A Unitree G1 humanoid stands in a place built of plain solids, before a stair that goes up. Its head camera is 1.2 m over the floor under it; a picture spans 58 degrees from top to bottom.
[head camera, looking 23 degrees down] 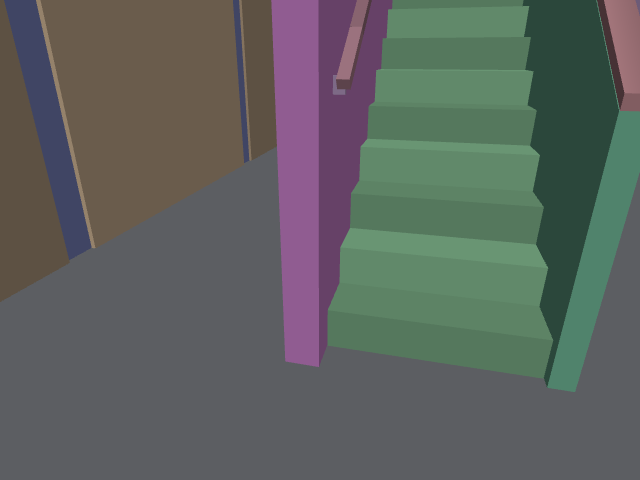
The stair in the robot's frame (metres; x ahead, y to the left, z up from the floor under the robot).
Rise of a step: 0.19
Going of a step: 0.26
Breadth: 0.90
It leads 14 degrees to the right of straight ahead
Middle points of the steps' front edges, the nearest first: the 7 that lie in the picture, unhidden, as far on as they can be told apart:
1.50 -0.47 0.19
1.75 -0.53 0.37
2.00 -0.59 0.56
2.25 -0.66 0.75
2.50 -0.72 0.94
2.75 -0.78 1.12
3.00 -0.84 1.31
